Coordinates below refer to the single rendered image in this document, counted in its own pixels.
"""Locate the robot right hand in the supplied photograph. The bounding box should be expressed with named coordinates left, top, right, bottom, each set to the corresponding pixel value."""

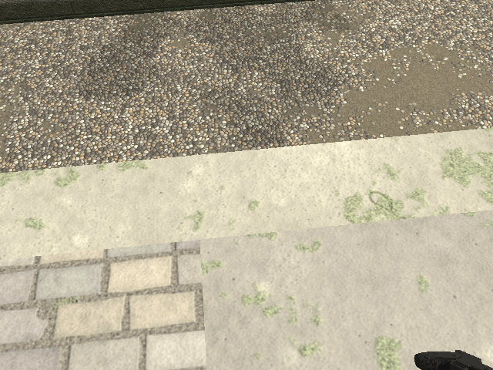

left=414, top=350, right=493, bottom=370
